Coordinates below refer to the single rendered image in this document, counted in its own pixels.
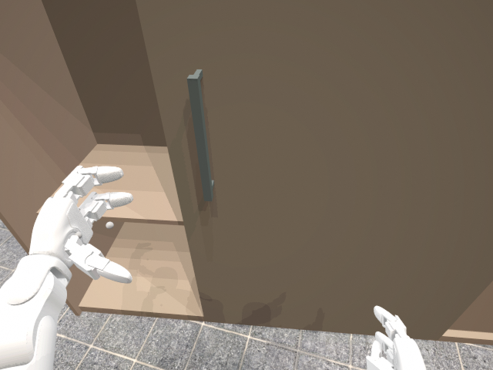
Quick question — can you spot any robot left hand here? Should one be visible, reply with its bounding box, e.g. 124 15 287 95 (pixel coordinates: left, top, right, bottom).
29 166 133 284

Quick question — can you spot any wardrobe door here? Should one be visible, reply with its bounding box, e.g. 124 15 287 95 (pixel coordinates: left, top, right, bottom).
136 0 493 340
449 282 493 333

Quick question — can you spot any handle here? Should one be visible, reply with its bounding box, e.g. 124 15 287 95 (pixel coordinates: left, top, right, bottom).
187 69 214 201

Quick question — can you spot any left robot forearm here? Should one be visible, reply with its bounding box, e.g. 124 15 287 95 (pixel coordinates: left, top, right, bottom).
0 254 72 370

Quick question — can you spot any robot right hand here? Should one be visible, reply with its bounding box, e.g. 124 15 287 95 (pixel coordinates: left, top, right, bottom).
366 306 427 370

